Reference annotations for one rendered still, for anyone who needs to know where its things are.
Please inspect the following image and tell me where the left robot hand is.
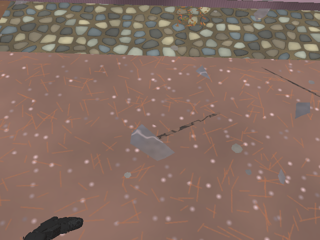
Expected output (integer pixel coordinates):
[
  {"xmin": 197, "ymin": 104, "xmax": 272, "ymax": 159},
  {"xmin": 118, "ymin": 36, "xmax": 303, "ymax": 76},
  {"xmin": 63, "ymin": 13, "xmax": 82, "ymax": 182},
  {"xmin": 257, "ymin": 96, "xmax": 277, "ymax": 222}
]
[{"xmin": 23, "ymin": 216, "xmax": 83, "ymax": 240}]

